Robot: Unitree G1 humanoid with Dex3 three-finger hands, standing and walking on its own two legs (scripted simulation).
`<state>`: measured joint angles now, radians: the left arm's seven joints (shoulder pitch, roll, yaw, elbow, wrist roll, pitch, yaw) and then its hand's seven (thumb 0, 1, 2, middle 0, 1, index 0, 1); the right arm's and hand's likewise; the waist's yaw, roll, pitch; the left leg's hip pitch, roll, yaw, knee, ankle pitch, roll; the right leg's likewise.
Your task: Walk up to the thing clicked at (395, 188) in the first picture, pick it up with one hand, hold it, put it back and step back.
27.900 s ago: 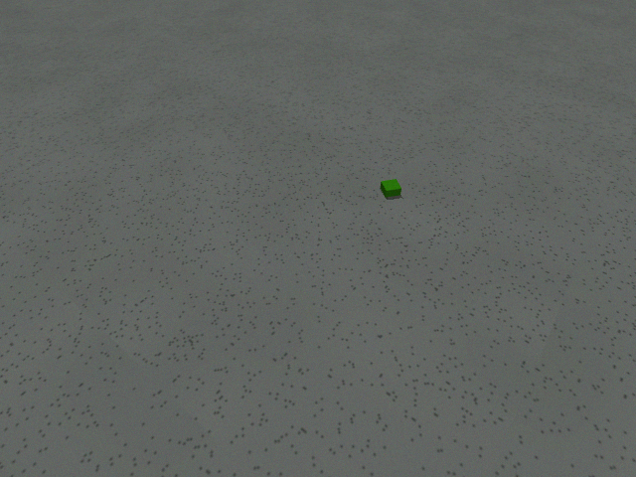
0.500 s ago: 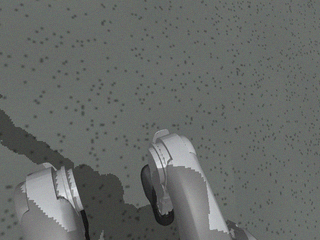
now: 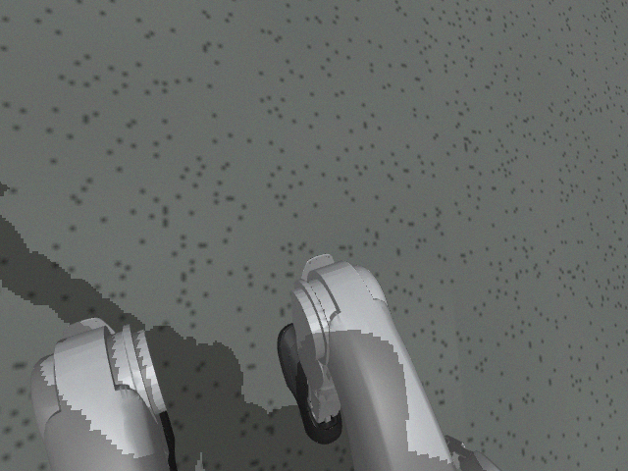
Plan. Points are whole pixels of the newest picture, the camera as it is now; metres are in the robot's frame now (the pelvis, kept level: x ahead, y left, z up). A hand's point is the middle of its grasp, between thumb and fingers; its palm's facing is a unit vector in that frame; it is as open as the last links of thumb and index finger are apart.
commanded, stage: rise first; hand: left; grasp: from above
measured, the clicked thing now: out of the picture +0.52 +0.35 -0.30
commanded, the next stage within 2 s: approach in 0.16 s
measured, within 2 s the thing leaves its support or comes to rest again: neither
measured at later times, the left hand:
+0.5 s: hand out of the picture +0.49 +0.37 -0.17, palm faces -0.29 -0.31 -0.91, open 13.9 cm
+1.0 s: hand out of the picture +0.49 +0.36 -0.17, palm faces -0.37 -0.31 -0.88, open 13.7 cm
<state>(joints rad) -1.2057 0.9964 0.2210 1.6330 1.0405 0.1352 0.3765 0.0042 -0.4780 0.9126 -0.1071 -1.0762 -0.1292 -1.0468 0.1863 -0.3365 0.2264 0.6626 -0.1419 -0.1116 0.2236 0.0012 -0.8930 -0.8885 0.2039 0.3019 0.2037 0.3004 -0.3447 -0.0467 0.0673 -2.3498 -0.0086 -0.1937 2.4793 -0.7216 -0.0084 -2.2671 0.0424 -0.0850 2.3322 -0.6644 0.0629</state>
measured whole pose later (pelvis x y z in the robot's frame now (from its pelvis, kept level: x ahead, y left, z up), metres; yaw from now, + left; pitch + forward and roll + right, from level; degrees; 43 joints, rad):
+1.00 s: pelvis +0.00 +0.00 +0.01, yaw +0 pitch +33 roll -11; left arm -1.27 1.03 0.16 1.65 1.01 0.21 0.30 0.01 -0.44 0.87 -0.13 -1.05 -0.15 -1.02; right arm 0.20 -0.35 0.27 0.62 -0.14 -0.09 0.20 0.00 -0.89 -0.88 0.21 0.30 0.20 0.30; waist -0.39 -0.04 0.12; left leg -2.33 0.01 -0.20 2.46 -0.71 -0.02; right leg -2.26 0.05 -0.09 2.31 -0.64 0.07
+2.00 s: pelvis +0.00 +0.01 +0.00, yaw -5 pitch +31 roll -17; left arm -1.35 1.17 0.17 1.77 1.04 0.12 0.52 0.00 -0.49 0.92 -0.11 -1.03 -0.11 -1.01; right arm 0.15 -0.35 0.40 0.62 -0.20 -0.20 0.22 0.00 -0.90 -0.89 0.20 0.30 0.20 0.30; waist -0.47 -0.15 0.22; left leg -2.34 0.01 -0.26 2.51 -0.74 0.01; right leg -2.23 0.06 -0.15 2.29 -0.65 0.08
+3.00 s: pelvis +0.00 +0.01 +0.01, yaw -6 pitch +31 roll -18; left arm -1.37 1.25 0.16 1.77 0.99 0.13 0.53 0.00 -0.43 0.87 -0.14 -1.03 -0.15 -1.01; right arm 0.11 -0.38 0.46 0.59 -0.21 -0.20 0.22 0.00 -0.91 -0.90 0.20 0.30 0.20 0.30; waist -0.49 -0.17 0.27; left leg -2.33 0.02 -0.28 2.50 -0.74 0.02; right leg -2.21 0.06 -0.17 2.26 -0.63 0.08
